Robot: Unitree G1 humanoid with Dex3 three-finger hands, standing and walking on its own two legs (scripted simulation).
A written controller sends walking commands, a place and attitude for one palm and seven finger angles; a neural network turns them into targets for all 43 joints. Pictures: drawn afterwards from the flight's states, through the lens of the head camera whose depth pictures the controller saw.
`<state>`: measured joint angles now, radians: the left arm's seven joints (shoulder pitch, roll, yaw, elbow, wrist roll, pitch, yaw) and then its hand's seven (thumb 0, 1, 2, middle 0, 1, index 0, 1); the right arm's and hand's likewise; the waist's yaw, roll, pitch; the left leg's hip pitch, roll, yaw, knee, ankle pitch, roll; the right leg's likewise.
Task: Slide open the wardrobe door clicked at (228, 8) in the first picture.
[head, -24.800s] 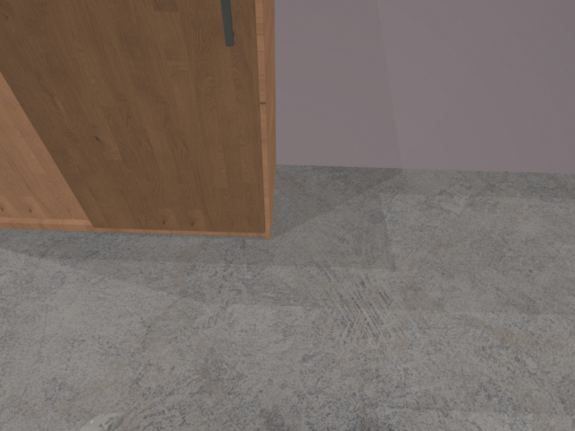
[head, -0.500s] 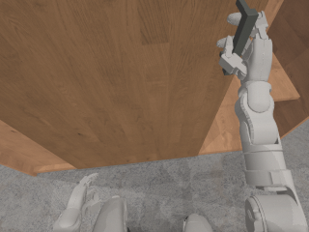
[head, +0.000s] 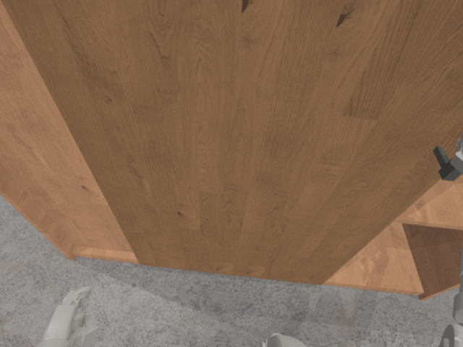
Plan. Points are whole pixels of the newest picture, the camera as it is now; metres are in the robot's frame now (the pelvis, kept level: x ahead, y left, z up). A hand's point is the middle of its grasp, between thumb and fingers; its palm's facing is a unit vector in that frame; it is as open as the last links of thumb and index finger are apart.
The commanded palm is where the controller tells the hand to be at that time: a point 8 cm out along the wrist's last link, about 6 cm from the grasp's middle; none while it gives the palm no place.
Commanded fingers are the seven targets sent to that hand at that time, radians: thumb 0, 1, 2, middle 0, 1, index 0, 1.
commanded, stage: stop walking and hold the door there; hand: right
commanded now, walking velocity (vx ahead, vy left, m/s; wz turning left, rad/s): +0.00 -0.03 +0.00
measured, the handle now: out of the picture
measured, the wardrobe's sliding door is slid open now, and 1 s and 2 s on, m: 0.45 0.45 0.45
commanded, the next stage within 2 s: none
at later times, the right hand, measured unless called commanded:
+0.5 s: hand out of the picture +0.38 -0.30 +0.18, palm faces +0.38 +0.90 -0.23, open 6.0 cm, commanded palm +0.35 -0.35 +0.15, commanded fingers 0.00 -0.90 -0.90 0.45 1.40 0.45 1.40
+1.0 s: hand out of the picture +0.38 -0.30 +0.18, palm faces +0.31 +0.93 -0.17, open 5.9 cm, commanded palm +0.35 -0.35 +0.15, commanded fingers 0.00 -0.90 -0.90 0.45 1.40 0.45 1.40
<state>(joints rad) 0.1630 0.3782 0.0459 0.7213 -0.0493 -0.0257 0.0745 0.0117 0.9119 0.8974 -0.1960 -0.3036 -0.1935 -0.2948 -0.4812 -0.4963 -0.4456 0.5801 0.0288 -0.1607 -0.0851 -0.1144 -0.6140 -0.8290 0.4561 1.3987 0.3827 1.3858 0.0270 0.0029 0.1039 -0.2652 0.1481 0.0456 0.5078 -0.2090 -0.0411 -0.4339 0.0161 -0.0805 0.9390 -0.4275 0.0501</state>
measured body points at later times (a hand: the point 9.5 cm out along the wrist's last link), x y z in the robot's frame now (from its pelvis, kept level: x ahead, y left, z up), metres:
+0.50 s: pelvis -0.08 -0.05 -0.01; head -0.03 -0.04 +0.44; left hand +0.00 +0.19 -0.14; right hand +0.36 -0.35 +0.19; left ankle -0.09 +0.06 -0.74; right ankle -0.02 -0.16 -0.74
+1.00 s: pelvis -0.11 -0.07 -0.01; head -0.09 -0.07 +0.44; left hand -0.11 +0.22 -0.12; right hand +0.36 -0.35 +0.19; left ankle -0.12 +0.06 -0.74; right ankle -0.02 -0.16 -0.74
